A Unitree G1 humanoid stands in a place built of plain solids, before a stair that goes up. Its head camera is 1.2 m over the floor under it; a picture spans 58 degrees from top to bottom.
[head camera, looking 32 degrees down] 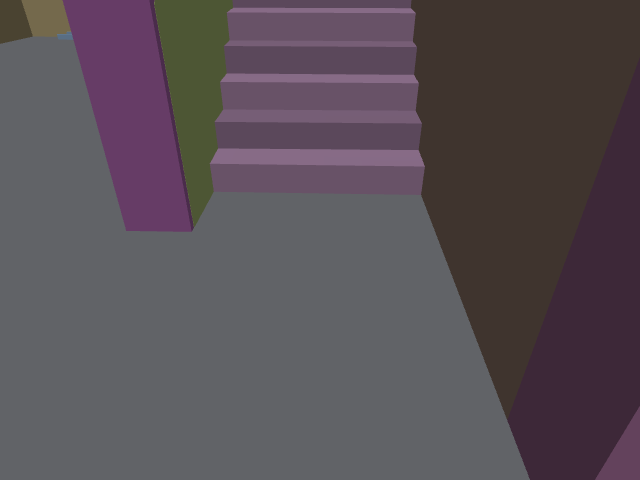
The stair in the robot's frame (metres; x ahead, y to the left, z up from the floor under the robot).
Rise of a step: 0.19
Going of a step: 0.25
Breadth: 1.51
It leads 2 degrees to the right of straight ahead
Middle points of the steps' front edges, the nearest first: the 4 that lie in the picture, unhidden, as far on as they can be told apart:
2.48 0.02 0.19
2.71 0.01 0.38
2.97 0.01 0.57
3.18 0.00 0.76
